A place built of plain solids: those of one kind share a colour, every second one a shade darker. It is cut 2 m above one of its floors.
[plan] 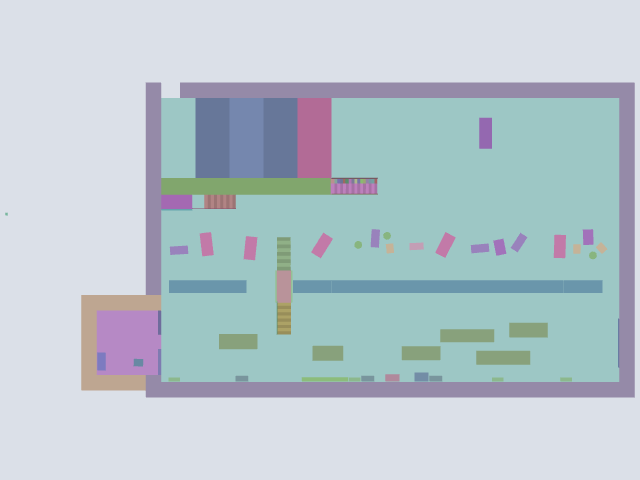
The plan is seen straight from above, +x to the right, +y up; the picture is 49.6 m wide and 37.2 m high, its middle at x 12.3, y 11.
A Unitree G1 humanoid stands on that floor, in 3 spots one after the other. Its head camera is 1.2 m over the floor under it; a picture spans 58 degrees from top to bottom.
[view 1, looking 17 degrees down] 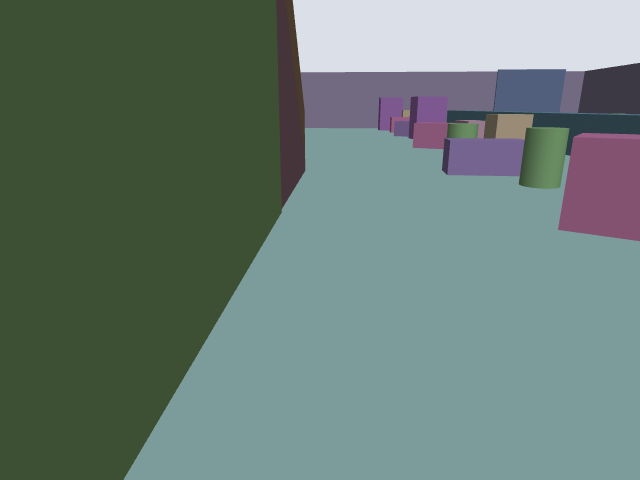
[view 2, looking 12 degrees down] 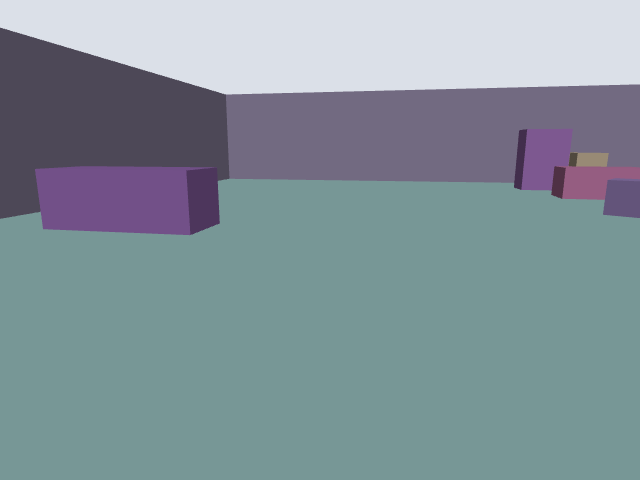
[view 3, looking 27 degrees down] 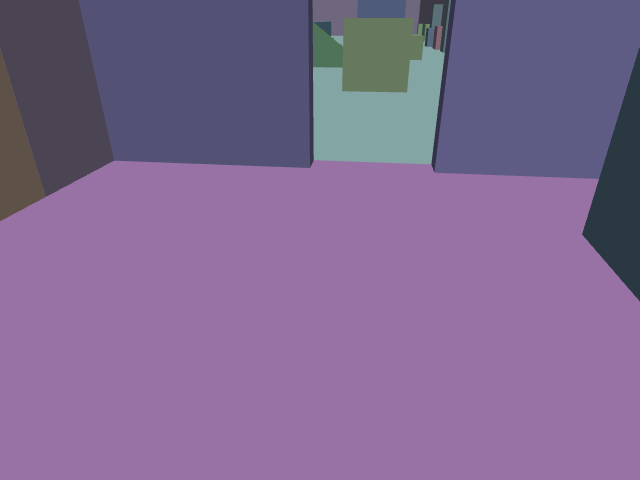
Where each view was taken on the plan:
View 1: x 8.16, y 13.78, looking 3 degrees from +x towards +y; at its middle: floor_hallground_concrete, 4.10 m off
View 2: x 19.14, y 15.15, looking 11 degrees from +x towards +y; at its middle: floor_hallground_concrete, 5.77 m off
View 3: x -4.00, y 3.10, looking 7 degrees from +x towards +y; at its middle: floor_chiproom_asphalt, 2.64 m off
